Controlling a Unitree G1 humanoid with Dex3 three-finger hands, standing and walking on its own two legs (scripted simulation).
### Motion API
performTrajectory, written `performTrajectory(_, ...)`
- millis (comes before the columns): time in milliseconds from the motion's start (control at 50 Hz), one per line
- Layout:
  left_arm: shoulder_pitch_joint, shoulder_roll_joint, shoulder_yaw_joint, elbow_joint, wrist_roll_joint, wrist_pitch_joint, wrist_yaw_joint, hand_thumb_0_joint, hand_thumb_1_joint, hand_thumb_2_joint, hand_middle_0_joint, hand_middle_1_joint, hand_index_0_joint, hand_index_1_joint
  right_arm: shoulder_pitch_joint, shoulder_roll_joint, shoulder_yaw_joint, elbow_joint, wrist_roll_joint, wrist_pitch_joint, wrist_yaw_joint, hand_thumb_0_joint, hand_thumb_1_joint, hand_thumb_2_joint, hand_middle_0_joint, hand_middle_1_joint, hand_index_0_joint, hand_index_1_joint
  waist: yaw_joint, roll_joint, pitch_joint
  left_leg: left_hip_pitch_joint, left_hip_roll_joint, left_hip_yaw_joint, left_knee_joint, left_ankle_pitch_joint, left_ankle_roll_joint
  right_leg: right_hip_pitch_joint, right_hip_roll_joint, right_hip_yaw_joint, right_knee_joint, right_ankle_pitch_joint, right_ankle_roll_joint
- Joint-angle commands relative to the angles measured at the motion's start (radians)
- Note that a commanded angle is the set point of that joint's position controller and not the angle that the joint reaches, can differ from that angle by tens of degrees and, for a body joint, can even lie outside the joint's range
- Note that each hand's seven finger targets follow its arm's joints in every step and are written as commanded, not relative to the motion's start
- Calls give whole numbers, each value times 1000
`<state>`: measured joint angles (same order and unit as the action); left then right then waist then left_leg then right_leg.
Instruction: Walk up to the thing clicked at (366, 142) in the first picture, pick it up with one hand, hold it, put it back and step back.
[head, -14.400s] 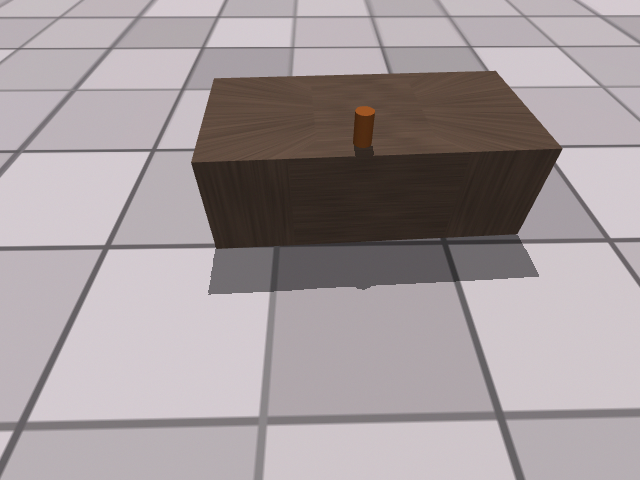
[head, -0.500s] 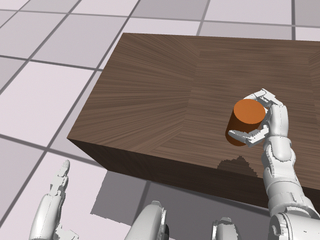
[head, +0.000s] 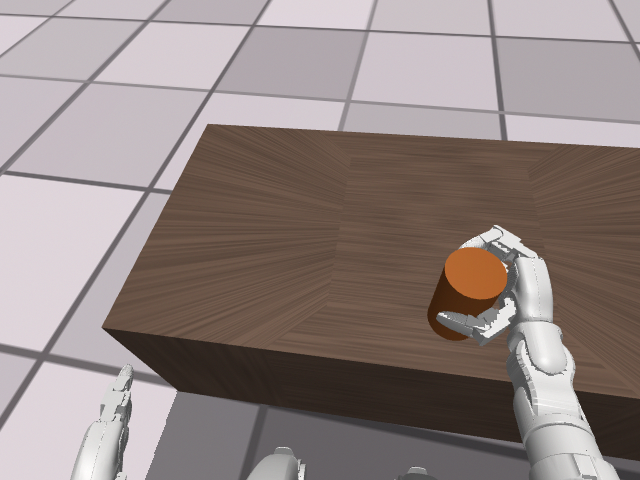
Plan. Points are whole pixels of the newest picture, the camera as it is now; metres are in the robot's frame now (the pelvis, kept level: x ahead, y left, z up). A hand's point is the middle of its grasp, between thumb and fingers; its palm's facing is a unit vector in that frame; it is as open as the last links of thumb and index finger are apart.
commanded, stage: lift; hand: right
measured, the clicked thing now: (462, 297) +0.37 -0.13 +0.02
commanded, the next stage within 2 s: hold in 0.58 s
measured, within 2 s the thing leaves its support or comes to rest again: neither
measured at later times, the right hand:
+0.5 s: hand (492, 286) +0.35 -0.15 +0.07, palm faces +0.01 +1.00 -0.01, open 10.4 cm
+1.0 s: hand (509, 291) +0.34 -0.16 +0.09, palm faces +0.02 +1.00 -0.01, open 10.4 cm
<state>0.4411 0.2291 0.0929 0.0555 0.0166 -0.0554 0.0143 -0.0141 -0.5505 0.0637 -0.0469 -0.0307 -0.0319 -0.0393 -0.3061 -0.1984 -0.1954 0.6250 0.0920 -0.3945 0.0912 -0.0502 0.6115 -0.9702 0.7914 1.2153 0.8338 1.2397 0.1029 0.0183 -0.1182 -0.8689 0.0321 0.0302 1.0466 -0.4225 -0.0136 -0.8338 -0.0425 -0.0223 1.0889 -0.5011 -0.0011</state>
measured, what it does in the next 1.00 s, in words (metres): stands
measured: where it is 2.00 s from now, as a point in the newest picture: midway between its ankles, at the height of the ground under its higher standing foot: outside the picture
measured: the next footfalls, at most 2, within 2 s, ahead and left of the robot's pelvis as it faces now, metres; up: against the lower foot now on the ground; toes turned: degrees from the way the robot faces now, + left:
none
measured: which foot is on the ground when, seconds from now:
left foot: down 0.00-1.00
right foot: down 0.00-1.00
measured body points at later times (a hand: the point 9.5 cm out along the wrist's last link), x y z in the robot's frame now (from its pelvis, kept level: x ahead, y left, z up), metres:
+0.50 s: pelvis +0.01 +0.00 +0.02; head +0.05 -0.01 +0.47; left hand +0.16 +0.27 +0.00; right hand +0.35 -0.21 +0.07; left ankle +0.05 +0.13 -0.66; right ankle +0.02 -0.12 -0.66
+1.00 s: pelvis +0.01 +0.00 +0.04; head +0.04 -0.02 +0.49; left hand +0.17 +0.26 +0.00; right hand +0.33 -0.22 +0.09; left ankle +0.05 +0.13 -0.66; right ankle +0.02 -0.12 -0.66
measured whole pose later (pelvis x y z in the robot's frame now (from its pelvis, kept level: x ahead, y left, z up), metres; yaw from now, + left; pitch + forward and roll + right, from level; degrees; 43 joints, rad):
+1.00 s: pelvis +0.01 +0.00 +0.04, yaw +0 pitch +6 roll +1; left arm 0.35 0.21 0.09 0.31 -0.02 -0.07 0.06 -0.01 -0.54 0.05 -0.05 -0.04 -0.04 -0.04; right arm -0.10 -0.20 -0.13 0.43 0.16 -0.32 0.11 -0.05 0.61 -0.97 0.79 1.21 0.84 1.23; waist 0.05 0.01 -0.07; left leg -0.58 0.04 0.02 0.82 -0.35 -0.02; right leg -0.54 -0.03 -0.04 0.85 -0.42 -0.01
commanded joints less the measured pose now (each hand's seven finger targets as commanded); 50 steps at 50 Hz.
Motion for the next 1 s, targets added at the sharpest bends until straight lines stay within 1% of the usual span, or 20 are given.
performTrajectory(0, -26, 161, 115, -149, -10, -56, 22, 0, -554, 56, -37, -33, -30, -39, -330, -121, -29, -304, 35, -70, 1, 0, -9, -1307, 1256, 1447, 1312, 1447, 7, -24, -318, 250, -26, -24, -187, 156, 13, 190, 35, 22, -204, 151, -11)
performTrajectory(40, -21, 172, 121, -144, -10, -59, 28, 0, -551, 52, -37, -33, -31, -38, -326, -108, -9, -346, 40, -67, 2, 0, -12, -1324, 1266, 1463, 1323, 1464, 5, -21, -328, 255, -30, -13, -193, 166, 14, 225, 34, 25, -223, 156, -10)
performTrajectory(100, -40, 111, 64, -101, -14, -59, 25, 0, -555, 55, -36, -31, -29, -38, -264, -100, -7, -320, 42, -64, 0, 0, -10, -1303, 1253, 1442, 1309, 1443, -23, -18, -274, 271, -27, -14, -205, 158, 14, 206, 37, 21, -238, 156, -10)
performTrajectory(120, -50, 139, 91, -109, -15, -61, 30, 0, -554, 54, -36, -31, -29, -38, -300, -120, -15, -363, 46, -70, 0, 0, -24, -1304, 1258, 1444, 1312, 1444, -16, -17, -304, 280, -27, -15, -209, 165, 14, 226, 35, 23, -241, 162, -11)
performTrajectory(180, -39, 155, 94, -109, -16, -61, 39, 0, -554, 53, -37, -31, -30, -38, -276, -121, -5, -396, 50, -65, 0, 0, -19, -1315, 1262, 1454, 1319, 1454, -16, -38, -336, 312, -29, -8, -212, 219, 15, 294, 34, 22, -258, 218, -4)
performTrajectory(240, -43, 152, 99, -80, -19, -59, 40, 0, -553, 52, -37, -33, -31, -38, -246, -122, -12, -388, 54, -53, -7, 0, -17, -1304, 1253, 1442, 1308, 1442, -22, -24, -295, 329, -27, -6, -228, 235, 12, 290, 36, 19, -268, 236, -6)
performTrajectory(400, -75, 119, 62, -41, -27, -63, 41, 0, -556, 51, -36, -30, -29, -37, -205, -108, 12, -411, 66, -39, 5, 0, -32, -1306, 1260, 1445, 1315, 1445, -37, -19, -259, 363, -22, -13, -266, 225, 12, 308, 36, 14, -301, 226, -8)
performTrajectory(460, -63, 159, 101, -23, -28, -61, 46, 0, -554, 51, -37, -32, -32, -38, -182, -123, -3, -400, 68, -28, -1, 0, -32, -1299, 1249, 1435, 1304, 1435, -31, -15, -260, 378, -22, -5, -269, 266, 10, 339, 35, 15, -309, 268, -6)
performTrajectory(540, -90, 104, 49, -4, -30, -63, 41, 0, -553, 50, -37, -32, -31, -37, -177, -104, 13, -404, 73, -29, 8, 0, -34, -1316, 1267, 1455, 1323, 1455, -42, -29, -211, 368, -23, 0, -283, 232, 13, 329, 33, 19, -335, 247, -4)
performTrajectory(620, -79, 162, 95, -17, -30, -61, 49, 0, -556, 53, -37, -35, -32, -40, -132, -116, 8, -409, 73, -22, 4, 0, -58, -1299, 1256, 1433, 1309, 1433, -37, -17, -257, 405, -26, 7, -285, 286, 13, 384, 31, 24, -347, 313, 2)
performTrajectory(660, -62, 105, 48, 29, -34, -58, 42, 0, -558, 53, -37, -33, -32, -39, -149, -104, 19, -413, 77, -21, 7, 0, -39, -1306, 1255, 1440, 1311, 1440, -47, -49, -203, 392, -24, 6, -292, 279, 14, 375, 32, 20, -356, 314, 3)
performTrajectory(700, -88, 113, 64, 50, -33, -61, 44, 0, -551, 53, -40, -38, -35, -43, -163, -120, 6, -436, 79, -25, 4, 0, -29, -1303, 1248, 1434, 1303, 1434, -50, -47, -204, 400, -21, -1, -300, 276, 14, 375, 34, 14, -354, 298, -2)
performTrajectory(720, -81, 149, 103, 61, -33, -61, 48, 0, -554, 56, -39, -39, -34, -45, -163, -124, 3, -429, 84, -21, 6, 0, -36, -1298, 1248, 1430, 1302, 1430, -28, -30, -196, 394, -21, -1, -309, 259, 12, 369, 33, 14, -358, 268, -6)
performTrajectory(780, -114, 124, 62, 21, -36, -71, 45, 0, -553, 51, -40, -35, -35, -40, -148, -111, 24, -459, 82, -23, 15, 0, -5, -1293, 1232, 1422, 1289, 1422, -43, -31, -219, 412, -24, 1, -320, 246, 13, 393, 30, 19, -375, 260, -3)
performTrajectory(820, -108, 133, 75, 64, -38, -67, 47, 0, -545, 50, -40, -38, -37, -41, -93, -128, -1, -416, 85, -17, 13, 0, -33, -1300, 1248, 1431, 1303, 1431, -53, -8, -208, 424, -25, 5, -322, 259, 12, 383, 33, 20, -378, 276, -4)
performTrajectory(860, -126, 110, 48, 53, -36, -71, 43, 0, -553, 54, -40, -38, -35, -43, -113, -101, 30, -467, 88, -19, 19, 0, -22, -1307, 1244, 1435, 1301, 1435, -48, -32, -236, 437, -25, 6, -317, 297, 13, 409, 30, 20, -378, 324, 1)
performTrajectory(900, -126, 170, 111, 77, -35, -70, 56, 0, -548, 52, -41, -41, -38, -44, -135, -135, 1, -468, 90, -16, 12, 0, -38, -1313, 1251, 1439, 1306, 1439, -36, -33, -245, 432, -27, 7, -320, 316, 12, 442, 28, 22, -379, 349, 2)
performTrajectory(940, -120, 139, 75, 102, -35, -71, 50, 0, -547, 53, -40, -42, -38, -44, -111, -100, 34, -474, 96, -11, 16, 0, -30, -1303, 1245, 1431, 1300, 1431, -40, -25, -195, 435, -26, 9, -332, 295, 12, 415, 29, 21, -393, 323, 0)
performTrajectory(960, -149, 96, 35, 104, -38, -76, 46, 0, -555, 54, -40, -37, -35, -42, -76, -93, 29, -435, 93, -8, 20, 0, -14, -1308, 1242, 1435, 1299, 1435, -59, -22, -176, 430, -26, 10, -334, 279, 12, 402, 28, 22, -396, 310, -1)
performTrajectory(980, -155, 100, 45, 103, -40, -77, 47, 0, -553, 51, -40, -37, -37, -41, -88, -114, 9, -449, 92, -9, 18, 0, -22, -1316, 1246, 1441, 1304, 1442, -57, -30, -200, 443, -23, 4, -339, 286, 12, 413, 31, 16, -394, 309, -4)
